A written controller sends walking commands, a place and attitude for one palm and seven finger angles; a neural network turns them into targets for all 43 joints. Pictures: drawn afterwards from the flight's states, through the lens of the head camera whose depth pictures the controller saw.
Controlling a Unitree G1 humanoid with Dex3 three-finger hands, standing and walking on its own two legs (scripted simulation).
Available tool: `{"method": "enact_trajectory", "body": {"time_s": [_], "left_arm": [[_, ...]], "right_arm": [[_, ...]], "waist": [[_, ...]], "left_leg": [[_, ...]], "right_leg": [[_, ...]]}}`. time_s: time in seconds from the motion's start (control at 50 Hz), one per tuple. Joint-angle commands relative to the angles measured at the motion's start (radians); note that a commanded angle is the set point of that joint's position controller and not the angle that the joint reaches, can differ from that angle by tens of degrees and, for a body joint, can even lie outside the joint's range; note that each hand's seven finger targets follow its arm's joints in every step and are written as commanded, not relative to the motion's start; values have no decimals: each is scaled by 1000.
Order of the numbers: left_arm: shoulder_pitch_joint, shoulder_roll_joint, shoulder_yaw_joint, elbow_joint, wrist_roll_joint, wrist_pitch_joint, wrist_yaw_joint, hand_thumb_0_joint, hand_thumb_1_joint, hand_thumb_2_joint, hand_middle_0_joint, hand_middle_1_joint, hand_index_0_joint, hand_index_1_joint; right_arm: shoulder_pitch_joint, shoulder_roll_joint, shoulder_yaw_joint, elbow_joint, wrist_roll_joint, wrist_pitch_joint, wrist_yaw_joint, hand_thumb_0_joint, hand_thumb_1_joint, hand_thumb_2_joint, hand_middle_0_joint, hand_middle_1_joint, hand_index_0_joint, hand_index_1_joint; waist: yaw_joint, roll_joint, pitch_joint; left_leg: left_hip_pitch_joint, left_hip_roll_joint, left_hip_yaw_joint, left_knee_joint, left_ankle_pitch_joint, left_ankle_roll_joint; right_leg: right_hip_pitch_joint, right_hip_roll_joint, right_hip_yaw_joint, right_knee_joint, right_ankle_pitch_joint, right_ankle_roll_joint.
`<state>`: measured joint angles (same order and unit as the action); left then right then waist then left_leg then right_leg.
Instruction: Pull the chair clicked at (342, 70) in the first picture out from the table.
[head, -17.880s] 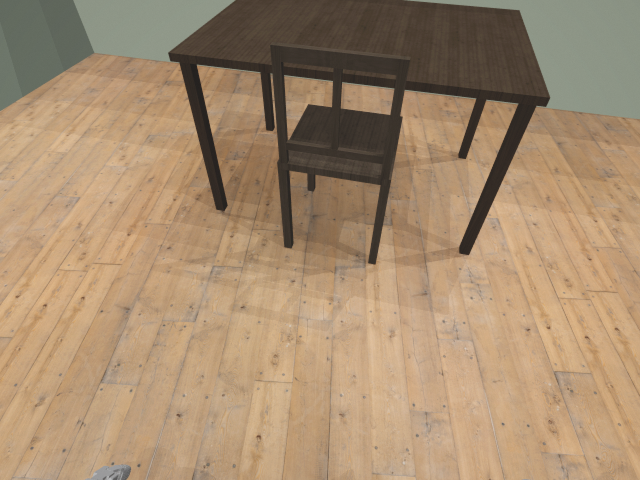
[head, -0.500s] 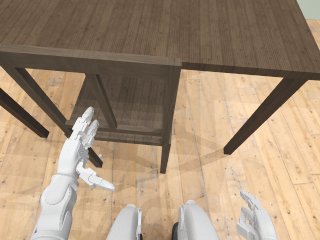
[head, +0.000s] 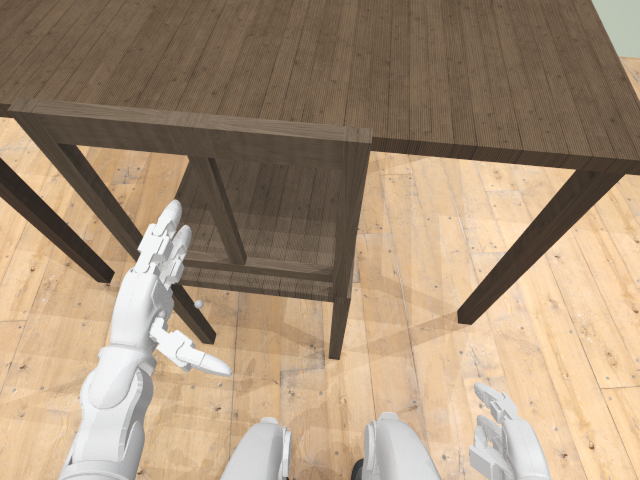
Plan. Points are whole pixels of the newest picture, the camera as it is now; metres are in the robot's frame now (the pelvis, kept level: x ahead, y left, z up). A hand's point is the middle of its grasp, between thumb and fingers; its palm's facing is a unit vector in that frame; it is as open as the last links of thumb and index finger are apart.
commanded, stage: aim the fingers beside a spindle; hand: left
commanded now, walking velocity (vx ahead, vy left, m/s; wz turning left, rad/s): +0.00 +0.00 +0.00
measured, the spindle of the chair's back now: (223, 216) +0.46 +0.16 +0.01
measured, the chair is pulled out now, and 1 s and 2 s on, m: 0.00 0.00 0.00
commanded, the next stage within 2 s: push the fingers through the gap in 0.54 s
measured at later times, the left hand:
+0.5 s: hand (226, 330) +0.29 +0.13 +0.00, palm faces -0.13 -0.99 +0.00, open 16.9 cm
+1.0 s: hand (214, 272) +0.35 +0.15 +0.04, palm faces -0.09 -0.99 -0.10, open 16.9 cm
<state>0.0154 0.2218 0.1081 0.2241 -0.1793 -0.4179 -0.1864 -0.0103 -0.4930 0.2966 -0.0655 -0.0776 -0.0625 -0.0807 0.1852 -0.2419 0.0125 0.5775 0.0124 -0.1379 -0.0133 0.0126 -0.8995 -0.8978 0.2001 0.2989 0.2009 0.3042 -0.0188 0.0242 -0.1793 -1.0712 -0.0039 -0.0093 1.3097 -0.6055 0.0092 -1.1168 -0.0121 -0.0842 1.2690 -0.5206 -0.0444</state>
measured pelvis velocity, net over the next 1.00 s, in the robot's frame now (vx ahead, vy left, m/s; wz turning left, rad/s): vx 0.00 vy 0.00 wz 0.00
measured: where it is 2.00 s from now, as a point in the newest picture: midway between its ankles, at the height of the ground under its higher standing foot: outside the picture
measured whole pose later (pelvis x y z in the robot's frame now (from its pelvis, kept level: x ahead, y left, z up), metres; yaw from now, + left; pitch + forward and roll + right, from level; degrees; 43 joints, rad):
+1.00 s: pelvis +0.00 +0.00 -0.01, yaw +0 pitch +22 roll +0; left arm -0.18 0.24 0.14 0.39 -0.15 -0.43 -0.19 -0.01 -0.49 0.30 -0.07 -0.08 -0.06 -0.08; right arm 0.20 -0.25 0.01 0.61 0.01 -0.14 -0.01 0.01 -0.90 -0.90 0.20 0.30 0.20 0.30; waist -0.04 0.02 -0.18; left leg -1.11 0.00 -0.01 1.33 -0.60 0.00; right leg -1.16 -0.01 -0.08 1.29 -0.52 -0.05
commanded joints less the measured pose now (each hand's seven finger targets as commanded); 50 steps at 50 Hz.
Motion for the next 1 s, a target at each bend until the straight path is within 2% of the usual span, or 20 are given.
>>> {"method": "enact_trajectory", "body": {"time_s": [0.0,0.06,0.1,0.16,0.2,0.26,0.3,0.34,0.38,0.4,0.46,0.5,0.58,0.62,0.68,0.74,0.8,0.84,0.92,0.98], "left_arm": [[-92,17,-54,-44,-19,61,-75,0,-500,300,-60,-80,-60,-80],[-274,113,35,-237,-34,-10,-39,0,-500,300,-60,-80,-60,-80],[-320,235,146,-381,-36,-95,14,0,-500,300,-60,-80,-60,-80],[-249,193,126,-395,-22,-163,63,0,-500,300,-60,-80,-60,-80],[-122,163,111,-256,-1,-128,60,0,-500,300,-60,-80,-60,-80],[-13,14,-36,-16,11,1,-13,0,-500,300,-60,-80,-60,-80],[45,-22,-70,73,-10,84,-73,0,-500,300,-60,-80,-60,-80],[-76,16,-53,-10,-32,107,-96,0,-500,300,-60,-80,-60,-80],[-207,120,56,-148,-46,51,-66,0,-500,300,-60,-80,-60,-80],[-290,174,96,-268,-47,-7,-36,0,-500,300,-60,-80,-60,-80],[-269,206,139,-466,-53,-167,52,0,-500,300,-60,-80,-60,-80],[-198,241,173,-424,-29,-199,84,0,-500,300,-60,-80,-60,-80],[-61,48,-10,-7,23,-63,12,0,-500,300,-60,-80,-60,-80],[-11,-17,-75,117,7,42,-62,0,-500,300,-60,-80,-60,-80],[-241,96,1,-38,-32,109,-100,0,-500,300,-60,-80,-60,-80],[-463,179,106,-260,-54,-5,-32,0,-500,300,-60,-80,-60,-80],[-426,244,188,-312,-51,-151,51,0,-500,300,-60,-80,-60,-80],[-345,163,127,-177,-18,-178,65,0,-500,300,-60,-80,-60,-80],[-194,76,22,137,41,-41,-3,0,-500,300,-60,-80,-60,-80],[-278,87,15,132,9,85,-62,0,-500,300,-60,-80,-60,-80]], "right_arm": [[11,-156,-57,-146,26,-34,-17,0,-900,-900,200,300,200,300],[-9,-143,-61,-149,11,-56,-32,0,-900,-900,200,300,200,300],[-16,-138,-57,-143,-5,-73,-37,0,-900,-900,200,300,200,300],[-16,-119,-51,-121,-17,-86,-23,0,-900,-900,200,300,200,300],[-9,-128,-54,-113,-16,-76,-12,0,-900,-900,200,300,200,300],[10,-140,-55,-111,6,-46,-2,0,-900,-900,200,300,200,300],[26,-152,-54,-134,30,-35,-4,0,-900,-900,200,300,200,300],[21,-160,-59,-151,36,-32,-14,0,-900,-900,200,300,200,300],[1,-153,-63,-157,24,-46,-29,0,-900,-900,200,300,200,300],[-11,-149,-60,-156,12,-58,-35,0,-900,-900,200,300,200,300],[-6,-117,-53,-138,-14,-94,-25,0,-900,-900,200,300,200,300],[1,-125,-55,-116,-21,-95,-19,0,-900,-900,200,300,200,300],[-2,-136,-49,-91,1,-63,-4,0,-900,-900,200,300,200,300],[19,-154,-49,-108,29,-48,-5,0,-900,-900,200,300,200,300],[22,-171,-57,-145,38,-38,-31,0,-900,-900,200,300,200,300],[5,-142,-55,-131,10,-72,-48,0,-900,-900,200,300,200,300],[15,-131,-52,-97,-17,-101,-36,0,-900,-900,200,300,200,300],[6,-123,-51,-73,-22,-99,-17,0,-900,-900,200,300,200,300],[32,-151,-59,-81,-1,-50,3,0,-900,-900,200,300,200,300],[58,-165,-61,-113,26,-13,-9,0,-900,-900,200,300,200,300]], "waist": [[-47,-80,-209],[-32,-26,-331],[5,37,-415],[15,110,-457],[5,70,-415],[-40,-42,-257],[-38,-104,-194],[-47,-119,-225],[-30,-101,-306],[-17,-40,-346],[21,79,-466],[15,54,-465],[-56,-49,-190],[-59,-104,-125],[-54,-88,-255],[-35,9,-410],[-2,44,-479],[-9,57,-426],[-37,-29,-281],[-43,-53,-293]], "left_leg": [[52,-22,-21,-178,172,8],[100,-22,-26,-153,233,8],[136,-23,-25,-146,299,4],[219,-25,-31,-167,376,-7],[183,-20,-30,-171,370,-3],[74,-17,-19,-185,228,2],[43,-20,-14,-195,188,6],[35,-23,-11,-178,166,10],[41,-23,-13,-153,196,10],[69,-24,-15,-147,236,9],[202,-30,-20,-163,373,-2],[195,-25,-26,-162,397,-2],[24,-20,-18,-170,160,4],[-6,-20,-12,-178,101,7],[49,-22,-11,-180,132,15],[129,-23,-19,-153,265,13],[169,-25,-27,-142,380,1],[152,-25,-27,-141,375,-5],[43,-21,-6,-165,237,1],[63,-23,1,-195,212,6]], "right_leg": [[275,15,79,-216,122,26],[303,12,94,-185,170,24],[344,20,106,-160,221,19],[332,26,86,-137,281,15],[326,28,73,-144,277,17],[290,24,69,-192,181,29],[301,20,81,-229,142,27],[316,5,100,-243,116,35],[346,2,123,-224,130,33],[352,8,118,-197,172,26],[374,23,109,-150,299,17],[371,31,97,-138,314,18],[260,18,96,-208,93,31],[243,12,107,-248,21,32],[321,-1,128,-270,50,35],[360,9,123,-201,201,29],[360,27,102,-140,308,23],[309,26,86,-121,303,21],[279,18,86,-171,199,25],[335,12,101,-227,184,29]]}}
